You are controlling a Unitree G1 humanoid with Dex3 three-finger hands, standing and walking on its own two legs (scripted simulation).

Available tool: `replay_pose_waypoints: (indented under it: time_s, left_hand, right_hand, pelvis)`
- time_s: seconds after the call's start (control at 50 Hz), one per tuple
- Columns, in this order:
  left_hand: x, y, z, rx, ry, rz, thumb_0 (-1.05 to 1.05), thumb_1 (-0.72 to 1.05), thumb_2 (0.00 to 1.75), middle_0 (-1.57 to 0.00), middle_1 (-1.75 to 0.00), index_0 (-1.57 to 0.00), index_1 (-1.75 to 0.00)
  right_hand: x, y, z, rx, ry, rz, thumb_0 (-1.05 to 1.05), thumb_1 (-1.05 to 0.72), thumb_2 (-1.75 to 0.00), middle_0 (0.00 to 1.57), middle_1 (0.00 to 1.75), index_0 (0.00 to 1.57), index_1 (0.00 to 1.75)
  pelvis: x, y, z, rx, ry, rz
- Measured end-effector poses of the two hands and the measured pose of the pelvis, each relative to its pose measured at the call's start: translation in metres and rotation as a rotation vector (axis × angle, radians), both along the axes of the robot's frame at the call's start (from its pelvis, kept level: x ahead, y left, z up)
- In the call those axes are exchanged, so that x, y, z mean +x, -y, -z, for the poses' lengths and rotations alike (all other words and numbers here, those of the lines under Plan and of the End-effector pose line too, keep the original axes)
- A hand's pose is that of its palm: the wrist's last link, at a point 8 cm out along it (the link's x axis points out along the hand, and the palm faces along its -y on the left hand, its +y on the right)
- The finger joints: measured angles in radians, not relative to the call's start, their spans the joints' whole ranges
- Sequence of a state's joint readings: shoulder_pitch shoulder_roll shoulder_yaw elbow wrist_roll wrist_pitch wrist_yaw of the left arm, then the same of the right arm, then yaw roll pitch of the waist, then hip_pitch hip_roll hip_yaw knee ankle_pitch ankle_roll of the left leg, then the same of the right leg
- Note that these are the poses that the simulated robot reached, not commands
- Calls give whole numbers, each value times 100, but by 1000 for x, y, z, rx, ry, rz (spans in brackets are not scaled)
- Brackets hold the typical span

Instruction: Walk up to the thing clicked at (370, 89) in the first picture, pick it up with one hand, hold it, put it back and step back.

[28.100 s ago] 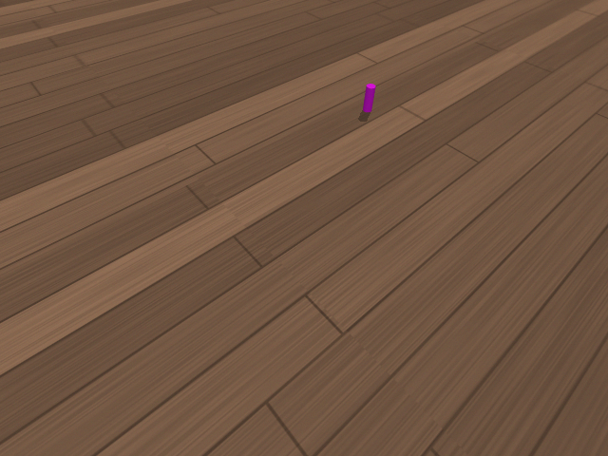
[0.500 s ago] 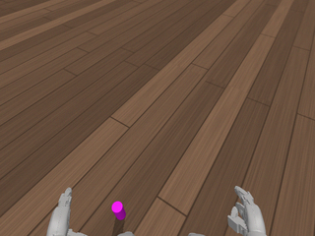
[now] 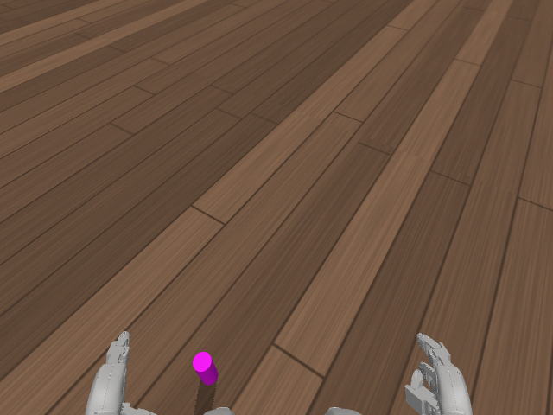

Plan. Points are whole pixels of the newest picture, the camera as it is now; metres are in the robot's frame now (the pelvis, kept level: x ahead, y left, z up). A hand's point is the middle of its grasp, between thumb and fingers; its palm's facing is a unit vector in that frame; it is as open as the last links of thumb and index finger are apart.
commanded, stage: home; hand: left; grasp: from the side
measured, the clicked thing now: (206, 369) +0.35 +0.22 -0.64
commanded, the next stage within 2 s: stand in 1.02 s
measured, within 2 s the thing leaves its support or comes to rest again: neither
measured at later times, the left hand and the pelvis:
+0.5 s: hand (148, 403) +0.16 +0.19 -0.05, palm faces +0.10 -0.95 -0.28, open 17.7 cm; pelvis -0.01 +0.00 +0.00, yaw +0 degrees
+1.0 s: hand (147, 398) +0.16 +0.19 -0.05, palm faces +0.10 -0.95 -0.28, open 17.7 cm; pelvis -0.01 +0.01 +0.00, yaw +0 degrees
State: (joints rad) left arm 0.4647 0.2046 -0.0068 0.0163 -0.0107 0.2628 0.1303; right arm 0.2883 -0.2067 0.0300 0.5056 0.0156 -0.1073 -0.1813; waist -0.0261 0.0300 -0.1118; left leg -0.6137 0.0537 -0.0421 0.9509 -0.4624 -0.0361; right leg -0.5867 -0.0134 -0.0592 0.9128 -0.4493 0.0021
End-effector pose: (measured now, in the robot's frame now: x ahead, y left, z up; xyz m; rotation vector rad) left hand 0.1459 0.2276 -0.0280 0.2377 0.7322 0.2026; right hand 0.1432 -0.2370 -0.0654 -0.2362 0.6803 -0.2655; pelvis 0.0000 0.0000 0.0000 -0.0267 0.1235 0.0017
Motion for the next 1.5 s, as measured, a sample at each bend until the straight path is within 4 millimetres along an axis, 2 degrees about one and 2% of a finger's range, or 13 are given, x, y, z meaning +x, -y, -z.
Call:
replay_pose_waypoints:
  time_s: [0.48, 0.82, 1.18, 1.28, 1.42, 1.5]
  left_hand:
    - [-11, -5, -1, -2, 18, 5, -1, -59, 2, -5, -5, -5, -4]
    - [-8, -8, -2, 0, 29, 10, -1, -59, 2, -5, -5, -5, -4]
    - [-2, -6, -1, 0, 18, 8, -1, -57, 4, -6, -6, -6, -5]
    - [0, -4, 0, -1, 12, 5, -1, -44, 17, -13, -16, -12, -15]
    - [3, -3, 0, -4, 15, 3, -1, -2, 56, -18, -26, -18, -25]
    - [2, -14, 20, 38, -30, 100, 0, 27, 73, -20, -28, -19, -28]
  right_hand:
    - [-8, -9, -3, 2, 29, -14, 1, -90, -90, 20, 30, 21, 30]
    - [-9, -12, -1, -1, 23, -13, 1, -90, -89, 20, 30, 21, 30]
    - [0, -9, 0, -3, 18, -13, 1, -90, -89, 20, 30, 21, 30]
    - [2, -8, -1, -5, 21, -11, 1, -90, -89, 20, 30, 21, 30]
    - [4, -6, -3, -9, 24, -10, 1, -90, -89, 20, 30, 21, 30]
    - [-2, 1, 10, -48, -143, -137, 1, -90, -89, 20, 30, 21, 30]
  pelvis:
    - [-12, -5, 0, -2, 14, 2]
    - [-10, -8, 1, -4, 13, 6]
    - [-3, -6, 1, -2, 0, 7]
    - [0, -5, 0, -2, 1, 6]
    - [1, -4, -1, -2, 4, 5]
    - [-5, -3, -6, 18, 62, 5]
